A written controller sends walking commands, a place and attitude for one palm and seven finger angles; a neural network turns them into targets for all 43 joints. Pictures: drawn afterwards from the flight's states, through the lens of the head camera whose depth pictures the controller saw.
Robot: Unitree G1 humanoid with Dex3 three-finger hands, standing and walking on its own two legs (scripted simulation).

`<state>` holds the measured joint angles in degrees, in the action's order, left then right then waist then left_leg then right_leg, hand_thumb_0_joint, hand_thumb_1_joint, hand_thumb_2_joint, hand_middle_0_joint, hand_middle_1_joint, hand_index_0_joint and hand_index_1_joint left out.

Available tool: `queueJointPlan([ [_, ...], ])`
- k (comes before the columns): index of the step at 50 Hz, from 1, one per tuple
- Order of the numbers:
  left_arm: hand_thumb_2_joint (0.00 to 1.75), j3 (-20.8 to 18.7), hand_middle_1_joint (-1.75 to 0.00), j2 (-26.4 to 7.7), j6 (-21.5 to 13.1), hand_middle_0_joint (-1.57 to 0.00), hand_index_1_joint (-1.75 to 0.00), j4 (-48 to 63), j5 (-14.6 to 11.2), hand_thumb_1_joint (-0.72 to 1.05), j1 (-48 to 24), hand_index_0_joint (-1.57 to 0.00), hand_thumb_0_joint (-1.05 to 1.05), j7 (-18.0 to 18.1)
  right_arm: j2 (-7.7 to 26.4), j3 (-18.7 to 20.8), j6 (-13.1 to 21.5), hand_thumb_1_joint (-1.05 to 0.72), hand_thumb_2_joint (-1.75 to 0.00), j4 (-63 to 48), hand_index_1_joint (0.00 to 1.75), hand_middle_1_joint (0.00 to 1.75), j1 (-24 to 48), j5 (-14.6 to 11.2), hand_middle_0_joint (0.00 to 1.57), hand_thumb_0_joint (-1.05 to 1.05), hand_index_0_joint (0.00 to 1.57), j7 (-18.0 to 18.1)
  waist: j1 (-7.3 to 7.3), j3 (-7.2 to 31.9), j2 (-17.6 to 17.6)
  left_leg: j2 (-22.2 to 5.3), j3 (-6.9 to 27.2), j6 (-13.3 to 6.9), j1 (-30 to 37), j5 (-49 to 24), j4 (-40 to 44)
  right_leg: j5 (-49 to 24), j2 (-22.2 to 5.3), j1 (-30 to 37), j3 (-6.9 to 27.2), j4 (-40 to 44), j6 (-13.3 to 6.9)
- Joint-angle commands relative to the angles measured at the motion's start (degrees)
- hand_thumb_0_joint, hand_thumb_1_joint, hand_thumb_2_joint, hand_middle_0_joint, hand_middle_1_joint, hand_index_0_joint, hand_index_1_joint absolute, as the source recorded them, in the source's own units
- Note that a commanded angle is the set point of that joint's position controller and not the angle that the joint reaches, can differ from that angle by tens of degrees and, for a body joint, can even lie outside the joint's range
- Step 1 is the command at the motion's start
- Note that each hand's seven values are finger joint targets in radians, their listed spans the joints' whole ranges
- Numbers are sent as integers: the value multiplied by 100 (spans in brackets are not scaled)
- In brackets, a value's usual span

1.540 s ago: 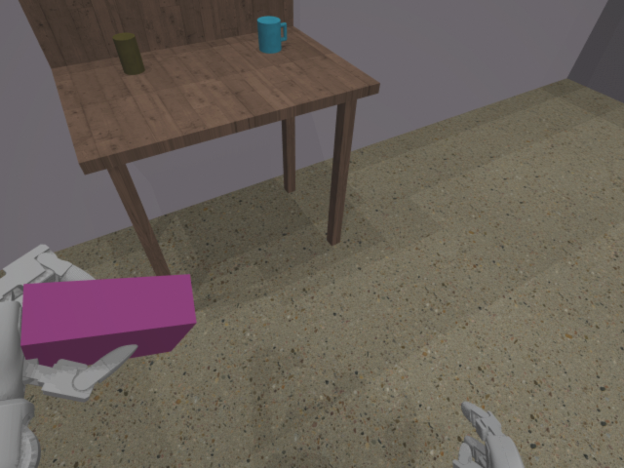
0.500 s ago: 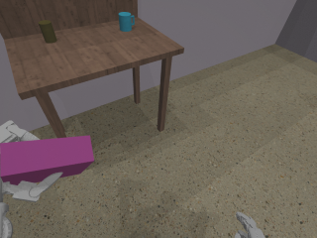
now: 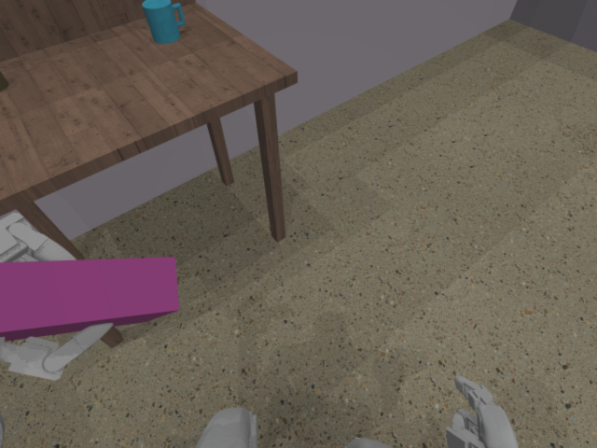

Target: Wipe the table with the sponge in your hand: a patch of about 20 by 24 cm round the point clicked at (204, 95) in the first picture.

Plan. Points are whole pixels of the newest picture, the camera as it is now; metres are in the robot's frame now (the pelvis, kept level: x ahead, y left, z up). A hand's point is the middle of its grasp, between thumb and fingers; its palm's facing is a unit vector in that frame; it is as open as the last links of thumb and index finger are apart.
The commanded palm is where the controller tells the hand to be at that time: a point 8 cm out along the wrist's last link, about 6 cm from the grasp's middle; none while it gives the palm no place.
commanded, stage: turn to face it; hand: left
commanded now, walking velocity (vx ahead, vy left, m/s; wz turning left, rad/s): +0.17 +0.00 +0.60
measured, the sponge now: (112, 296) +0.24 +0.18 +0.16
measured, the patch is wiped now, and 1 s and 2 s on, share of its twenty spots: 0.00 0.00 0.00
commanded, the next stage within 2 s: take the last steps up to it in 0.28 s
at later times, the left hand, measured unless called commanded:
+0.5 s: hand out of the picture +0.25 +0.27 +0.20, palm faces +0.52 -0.75 -0.41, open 9.1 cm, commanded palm +0.19 +0.31 +0.19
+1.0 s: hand (21, 244) +0.28 +0.27 +0.19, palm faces +0.60 -0.68 -0.42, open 9.1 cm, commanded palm +0.22 +0.30 +0.19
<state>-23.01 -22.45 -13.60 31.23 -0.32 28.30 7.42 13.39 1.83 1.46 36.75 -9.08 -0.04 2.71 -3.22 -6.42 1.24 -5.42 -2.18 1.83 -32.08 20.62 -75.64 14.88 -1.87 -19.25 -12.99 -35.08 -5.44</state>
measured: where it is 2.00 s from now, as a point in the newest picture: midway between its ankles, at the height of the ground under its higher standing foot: (304, 401)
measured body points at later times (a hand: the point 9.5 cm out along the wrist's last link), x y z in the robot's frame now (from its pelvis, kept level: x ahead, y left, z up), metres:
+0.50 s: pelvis +0.07 +0.01 +0.01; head +0.09 +0.03 +0.46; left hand +0.21 +0.31 +0.22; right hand +0.29 -0.15 -0.07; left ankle +0.12 +0.13 -0.72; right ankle +0.08 -0.13 -0.67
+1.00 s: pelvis +0.13 -0.01 +0.00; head +0.14 -0.01 +0.45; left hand +0.24 +0.30 +0.21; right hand +0.34 -0.24 -0.08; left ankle +0.14 +0.11 -0.73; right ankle +0.08 -0.13 -0.72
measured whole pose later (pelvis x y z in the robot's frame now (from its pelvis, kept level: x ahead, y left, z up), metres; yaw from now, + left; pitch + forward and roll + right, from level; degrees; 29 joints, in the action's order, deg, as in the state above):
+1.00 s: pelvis +0.13 -0.01 +0.00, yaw +13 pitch -1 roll +2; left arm -21.5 -21.7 -12.8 29.9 -1.3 27.0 10.5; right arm 14.9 3.0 3.4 33.7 -13.1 -0.3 4.5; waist -0.1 -2.3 -1.7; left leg -3.0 -11.2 -1.3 -17.1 10.5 -30.8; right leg 25.9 -5.4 -11.5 -6.8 -40.1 0.4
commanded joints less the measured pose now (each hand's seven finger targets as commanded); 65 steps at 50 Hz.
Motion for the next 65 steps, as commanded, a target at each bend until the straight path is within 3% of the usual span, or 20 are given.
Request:
queueJointPlan([
  [1, 130, -913, -160, -1003, -311, -120, -160, 1084, -148, 10, 145, -120, 0, 242, 305, 94, 214, -90, -90, -1005, 30, 30, 191, 25, 20, 0, 20, 80, 243, 1192, -593, -270, -86, -7, -46, -382, 1355, -1452, -1885, 861, 1134, 1733, -207],
  [12, 130, -345, -160, -842, -128, -120, -160, 1382, -97, 10, -744, -120, 0, 481, 308, 47, 310, -90, -90, -1223, 30, 30, 8, 80, 20, 0, 20, 210, 260, 1225, -544, 297, -803, -142, 1825, -992, 4549, -2578, -1644, 1017, 659, 381, 156],
  [13, 130, -294, -160, -855, -134, -120, -160, 1474, -111, 10, -828, -120, 0, 475, 359, 82, 315, -90, -90, -1276, 30, 30, -23, 46, 20, 0, 20, 244, 195, 1328, -89, 108, -483, -259, 2449, -1458, 4954, -2353, -1459, 687, 580, -312, 354],
  [15, 130, -332, -160, -883, -271, -120, -160, 1670, -199, 10, -998, -120, 0, 444, 463, 73, 427, -90, -90, -1355, 30, 30, -3, 3, 20, 0, 20, 144, 366, 1494, 1583, -1774, 2192, -1368, 3233, -4700, 5384, 2027, -229, -718, 690, -2241, 786],
  [16, 130, -541, -160, -1111, -315, -120, -160, 1622, -108, 10, -827, -120, 0, 406, 412, 31, 480, -90, -90, -1268, 30, 30, -19, 90, 20, 0, 20, 88, 317, 1629, 1784, -2015, 2704, -1525, 3277, -4712, 5485, 2277, -211, -1064, 1166, -2961, 756],
  [21, 130, -491, -160, -726, -175, -120, -160, 1723, -203, 10, -13, -120, 0, 283, 429, 132, 481, -90, -90, -1182, 30, 30, 43, -14, 20, 0, 20, -153, 310, 1559, 1302, -1131, 1010, -1135, 2351, -2908, 5441, 1079, -185, -587, 969, -2273, 844],
  [29, 130, -62, -160, -468, 24, -120, -160, 717, -163, 10, -856, -120, 0, 280, 415, 2, 501, -90, -90, -1054, 30, 30, 121, -43, 20, 0, 20, 137, 318, 993, 1205, -751, 775, -847, 885, 1445, 5966, 1226, 196, 1114, 176, 175, 742],
  [31, 130, -42, -160, -584, 80, -120, -160, 564, -71, 10, -997, -120, 0, 273, 297, 4, 415, -90, -90, -1020, 30, 30, 97, -49, 20, 0, 20, 159, 379, 907, 125, -195, 158, -521, 324, 1199, 4173, 1414, -553, 1468, 1270, 1575, 318],
  [32, 130, -154, -160, -898, 114, -120, -160, 631, -86, 10, -1117, -120, 0, 284, 113, -59, 397, -90, -90, -1075, 30, 30, 257, -49, 20, 0, 20, 160, 435, 721, -1575, 376, -290, -223, -643, 940, 2412, 1742, -1929, 1512, 3451, 2434, -299],
  [33, 130, -253, -160, -1080, 91, -120, -160, 894, -135, 10, -1567, -120, 0, 344, 340, -65, 523, -90, -90, -1083, 30, 30, 567, -23, 20, 0, 20, 149, 518, 619, -1614, 406, 90, -111, -1046, 857, 1238, 1218, -2571, 1329, 4267, 2622, -604],
  [38, 130, -234, -160, -838, -238, -120, -160, 738, -52, 10, -1149, -120, 0, 274, 275, -80, 449, -90, -90, -815, 30, 30, 406, -16, 20, 0, 20, 200, 323, 626, -843, 15, -130, -8, -355, -23, 1932, -2472, -1686, 1507, 1433, 1705, -169],
  [44, 130, -465, -160, -756, -217, -120, -160, 680, -112, 10, -364, -120, 0, 383, 231, 36, 449, -90, -90, -1148, 30, 30, 198, 3, 20, 0, 20, 171, 535, 1142, -1136, 326, -967, -162, 802, -369, 4104, -2352, -1439, 1870, 1305, 1296, -201],
  [47, 130, -417, -160, -756, -231, -120, -160, 952, -141, 10, -642, -120, 0, 416, 403, 177, 459, -90, -90, -1154, 30, 30, -45, -8, 20, 0, 20, 219, 267, 1512, -519, 344, -1006, -270, 2523, -1132, 5135, -2184, -1071, 1159, 1015, -59, 170],
  [49, 130, -333, -160, -713, -335, -120, -160, 1222, -188, 10, -755, -120, 0, 421, 607, 238, 495, -90, -90, -1220, 30, 30, -42, -57, 20, 0, 20, 175, 227, 1740, 1526, -1645, 1853, -1298, 4085, -2755, 5420, 1578, -99, -1065, 631, -2308, 644],
  [51, 130, -406, -160, -912, -299, -120, -160, 811, -111, 10, -732, -120, 0, 333, 537, 160, 515, -90, -90, -1085, 30, 30, 115, -12, 20, 0, 20, 136, 213, 1212, 1369, -2094, 2588, -1780, 3055, -1247, 5964, 1936, -330, -1722, 1307, -3410, 617],
  [56, 130, -401, -160, -702, -322, -120, -160, 1348, -93, 10, -337, -120, 0, 292, 456, 125, 721, -90, -90, -951, 30, 30, 117, -32, 20, 0, 20, 121, 364, 1003, 1287, -1225, 560, -1240, 1866, -816, 6055, 834, -424, -777, 744, -1959, 719],
  [62, 130, -334, -160, -573, -173, -120, -160, 414, -99, 10, -557, -120, 0, 274, 427, 87, 677, -90, -90, -889, 30, 30, 99, -30, 20, 0, 20, 237, 367, 1000, 651, -811, -133, -734, 1016, 849, 5018, 435, -17, 1089, 135, 364, 764],
  [63, 130, -263, -160, -577, -144, -120, -160, 343, -66, 10, -686, -120, 0, 265, 358, 80, 667, -90, -90, -912, 30, 30, 99, -42, 20, 0, 20, 250, 382, 1007, -6, -464, -400, -581, 742, 1052, 4044, 664, -307, 1299, 721, 919, 582],
  [64, 130, -377, -160, -861, -124, -120, -160, 301, -33, 10, -861, -120, 0, 288, 254, 56, 624, -90, -90, -924, 30, 30, 127, -39, 20, 0, 20, 234, 380, 919, -1467, 139, -707, -337, -298, 1280, 2409, 1253, -1461, 1631, 2867, 1752, 15],
  [65, 130, -623, -160, -1050, -86, -120, -160, 172, -112, 10, -938, -120, 0, 305, 352, 76, 689, -90, -90, -973, 30, 30, 354, -11, 20, 0, 20, 208, 562, 863, -2218, 356, -207, -211, -894, 1236, 1097, 1335, -2304, 1569, 4511, 2331, -440],
])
